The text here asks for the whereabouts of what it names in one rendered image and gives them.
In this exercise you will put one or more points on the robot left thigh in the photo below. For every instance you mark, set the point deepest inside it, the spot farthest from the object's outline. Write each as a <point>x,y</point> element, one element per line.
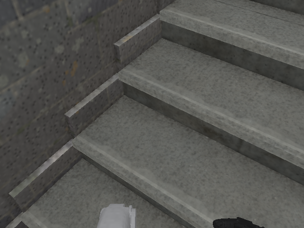
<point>116,215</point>

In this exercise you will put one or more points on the robot right hand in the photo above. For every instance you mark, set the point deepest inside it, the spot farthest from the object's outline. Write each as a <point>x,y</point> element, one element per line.
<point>234,223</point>

